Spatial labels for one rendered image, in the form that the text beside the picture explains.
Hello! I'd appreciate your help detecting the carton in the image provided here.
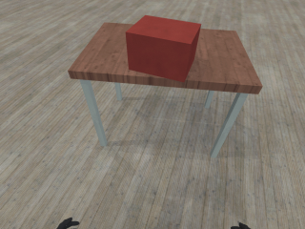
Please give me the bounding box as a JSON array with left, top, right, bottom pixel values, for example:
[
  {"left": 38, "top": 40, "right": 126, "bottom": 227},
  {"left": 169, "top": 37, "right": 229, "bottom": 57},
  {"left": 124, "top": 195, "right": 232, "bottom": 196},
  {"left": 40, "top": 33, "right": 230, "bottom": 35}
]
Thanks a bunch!
[{"left": 125, "top": 15, "right": 201, "bottom": 82}]

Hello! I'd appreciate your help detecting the robot left hand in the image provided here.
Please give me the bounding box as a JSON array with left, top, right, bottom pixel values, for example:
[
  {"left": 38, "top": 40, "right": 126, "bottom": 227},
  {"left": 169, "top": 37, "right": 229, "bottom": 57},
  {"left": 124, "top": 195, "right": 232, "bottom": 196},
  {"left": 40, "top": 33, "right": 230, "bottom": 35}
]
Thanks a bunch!
[{"left": 56, "top": 218, "right": 80, "bottom": 229}]

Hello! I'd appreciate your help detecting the table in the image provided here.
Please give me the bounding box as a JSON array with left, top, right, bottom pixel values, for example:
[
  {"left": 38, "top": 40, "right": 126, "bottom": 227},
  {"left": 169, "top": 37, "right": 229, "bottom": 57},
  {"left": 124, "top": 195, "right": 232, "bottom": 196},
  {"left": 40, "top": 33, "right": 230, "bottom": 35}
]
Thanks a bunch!
[{"left": 68, "top": 22, "right": 263, "bottom": 158}]

